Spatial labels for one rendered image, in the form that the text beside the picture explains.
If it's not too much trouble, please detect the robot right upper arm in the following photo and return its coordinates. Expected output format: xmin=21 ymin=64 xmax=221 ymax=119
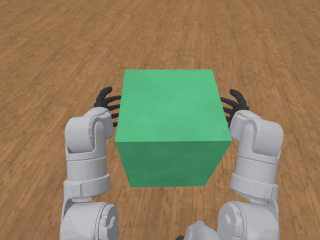
xmin=217 ymin=201 xmax=280 ymax=240

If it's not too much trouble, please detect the robot left hand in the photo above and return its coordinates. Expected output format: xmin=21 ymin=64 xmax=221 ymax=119
xmin=94 ymin=86 xmax=122 ymax=127

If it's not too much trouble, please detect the robot left forearm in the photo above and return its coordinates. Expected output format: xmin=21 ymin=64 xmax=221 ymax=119
xmin=59 ymin=107 xmax=115 ymax=240

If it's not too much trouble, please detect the robot right hand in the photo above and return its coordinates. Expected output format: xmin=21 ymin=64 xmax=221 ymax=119
xmin=220 ymin=89 xmax=249 ymax=130

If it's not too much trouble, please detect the carton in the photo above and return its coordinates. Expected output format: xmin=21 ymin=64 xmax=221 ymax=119
xmin=115 ymin=69 xmax=232 ymax=188

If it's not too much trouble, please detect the robot left upper arm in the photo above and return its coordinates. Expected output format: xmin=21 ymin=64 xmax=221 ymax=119
xmin=60 ymin=202 xmax=120 ymax=240

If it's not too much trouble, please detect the robot right thigh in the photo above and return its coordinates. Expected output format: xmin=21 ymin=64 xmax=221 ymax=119
xmin=185 ymin=224 xmax=220 ymax=240

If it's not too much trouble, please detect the robot right forearm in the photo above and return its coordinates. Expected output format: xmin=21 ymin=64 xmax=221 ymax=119
xmin=229 ymin=110 xmax=284 ymax=234

